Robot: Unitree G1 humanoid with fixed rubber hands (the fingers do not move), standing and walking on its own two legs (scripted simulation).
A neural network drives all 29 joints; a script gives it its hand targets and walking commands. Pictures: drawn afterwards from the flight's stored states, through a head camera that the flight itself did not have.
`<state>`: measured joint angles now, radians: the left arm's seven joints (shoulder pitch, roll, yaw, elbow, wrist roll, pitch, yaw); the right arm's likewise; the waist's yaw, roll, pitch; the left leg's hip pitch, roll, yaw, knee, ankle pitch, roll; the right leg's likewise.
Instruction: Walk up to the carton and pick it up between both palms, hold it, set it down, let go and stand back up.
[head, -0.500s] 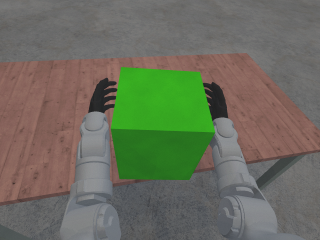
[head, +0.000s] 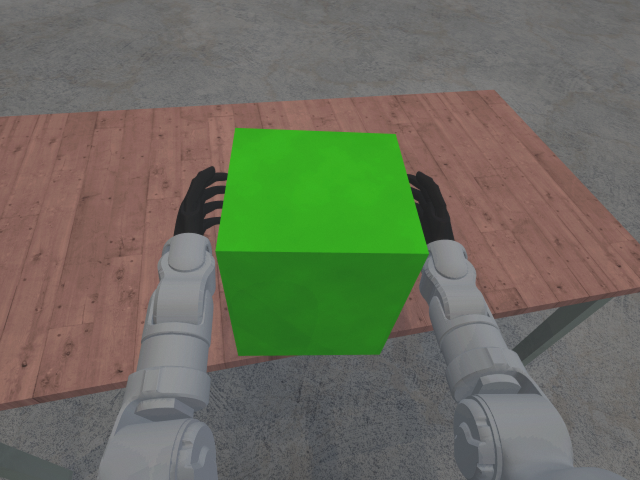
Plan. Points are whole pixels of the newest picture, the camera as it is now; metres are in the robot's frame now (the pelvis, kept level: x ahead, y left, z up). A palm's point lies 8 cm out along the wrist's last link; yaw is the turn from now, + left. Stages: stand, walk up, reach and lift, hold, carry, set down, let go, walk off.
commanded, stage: set down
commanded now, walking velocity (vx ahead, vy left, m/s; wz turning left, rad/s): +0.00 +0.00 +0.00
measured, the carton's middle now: (313, 250) +0.39 -0.01 +0.05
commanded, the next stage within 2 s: none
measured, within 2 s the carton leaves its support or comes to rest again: neither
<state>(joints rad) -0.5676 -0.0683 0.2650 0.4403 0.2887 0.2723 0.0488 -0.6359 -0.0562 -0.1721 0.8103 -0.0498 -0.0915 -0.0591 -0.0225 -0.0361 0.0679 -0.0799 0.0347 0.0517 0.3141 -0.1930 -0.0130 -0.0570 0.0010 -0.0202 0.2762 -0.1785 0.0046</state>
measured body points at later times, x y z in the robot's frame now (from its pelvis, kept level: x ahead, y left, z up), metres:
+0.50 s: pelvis -0.03 -0.01 -0.01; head -0.03 +0.00 +0.44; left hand +0.40 +0.17 +0.13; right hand +0.41 -0.20 +0.14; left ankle -0.01 +0.12 -0.75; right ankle -0.02 -0.12 -0.75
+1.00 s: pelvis -0.03 -0.01 -0.01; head -0.04 +0.00 +0.44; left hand +0.41 +0.19 +0.19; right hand +0.41 -0.24 +0.21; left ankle -0.01 +0.12 -0.75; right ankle -0.02 -0.12 -0.75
